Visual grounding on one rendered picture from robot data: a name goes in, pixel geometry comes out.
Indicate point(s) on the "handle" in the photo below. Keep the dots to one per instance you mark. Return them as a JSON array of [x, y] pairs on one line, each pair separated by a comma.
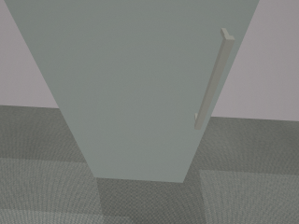
[[223, 55]]

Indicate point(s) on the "fridge door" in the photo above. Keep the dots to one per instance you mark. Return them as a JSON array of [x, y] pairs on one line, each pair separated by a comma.
[[129, 75]]

